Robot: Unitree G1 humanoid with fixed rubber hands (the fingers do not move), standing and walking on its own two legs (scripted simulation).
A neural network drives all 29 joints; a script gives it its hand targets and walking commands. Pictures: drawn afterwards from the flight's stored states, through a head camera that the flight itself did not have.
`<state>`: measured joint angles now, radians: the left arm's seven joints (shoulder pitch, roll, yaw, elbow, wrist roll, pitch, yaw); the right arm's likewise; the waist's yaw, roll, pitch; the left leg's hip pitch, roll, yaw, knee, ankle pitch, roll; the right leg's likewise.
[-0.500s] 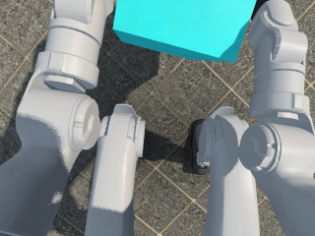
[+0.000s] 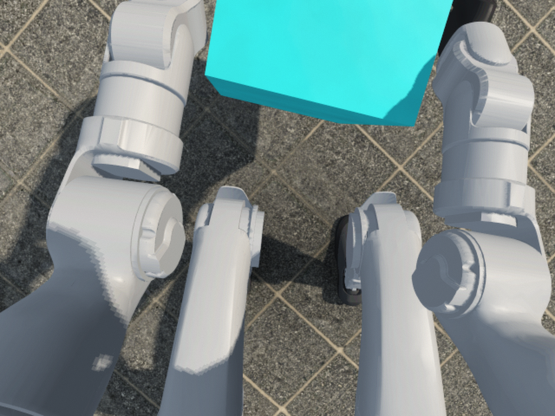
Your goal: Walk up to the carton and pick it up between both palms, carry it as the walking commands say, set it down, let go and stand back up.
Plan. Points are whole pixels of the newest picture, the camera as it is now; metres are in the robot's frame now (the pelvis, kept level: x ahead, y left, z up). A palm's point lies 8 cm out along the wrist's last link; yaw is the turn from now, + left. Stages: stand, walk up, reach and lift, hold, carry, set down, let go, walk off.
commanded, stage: reach and lift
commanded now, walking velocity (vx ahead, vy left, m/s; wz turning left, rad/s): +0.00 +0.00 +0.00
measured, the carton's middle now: (313, 18) +0.57 +0.00 -0.15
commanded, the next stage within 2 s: none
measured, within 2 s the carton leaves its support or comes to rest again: neither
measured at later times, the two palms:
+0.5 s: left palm out of the picture +0.54 +0.14 +0.00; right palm (502, 17) +0.52 -0.15 -0.02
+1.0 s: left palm out of the picture +0.52 +0.14 +0.07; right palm out of the picture +0.49 -0.15 +0.06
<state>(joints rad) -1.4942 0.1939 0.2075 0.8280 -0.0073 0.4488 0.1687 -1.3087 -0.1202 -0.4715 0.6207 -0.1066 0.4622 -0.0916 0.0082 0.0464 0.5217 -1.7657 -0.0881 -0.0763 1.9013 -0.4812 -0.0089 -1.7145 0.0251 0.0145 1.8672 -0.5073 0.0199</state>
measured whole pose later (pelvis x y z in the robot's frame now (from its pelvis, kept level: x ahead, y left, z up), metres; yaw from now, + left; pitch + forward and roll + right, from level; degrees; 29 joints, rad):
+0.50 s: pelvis +0.00 +0.00 +0.06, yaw +1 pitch +16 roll -4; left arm -1.38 0.15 0.22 0.78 0.01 0.46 0.17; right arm -1.21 -0.09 -0.47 0.58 -0.12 0.48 -0.08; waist 0.01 0.05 0.52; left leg -1.54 -0.08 -0.09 1.73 -0.46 -0.01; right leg -1.49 0.03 0.01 1.69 -0.48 0.02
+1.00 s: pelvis +0.01 +0.00 +0.11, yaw +1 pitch +12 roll -4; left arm -1.23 0.10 0.22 0.74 0.02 0.45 0.17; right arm -1.07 -0.04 -0.47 0.54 -0.12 0.48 -0.08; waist 0.00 0.05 0.47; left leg -1.30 -0.08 -0.10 1.52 -0.43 -0.01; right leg -1.26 0.03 0.02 1.48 -0.44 0.02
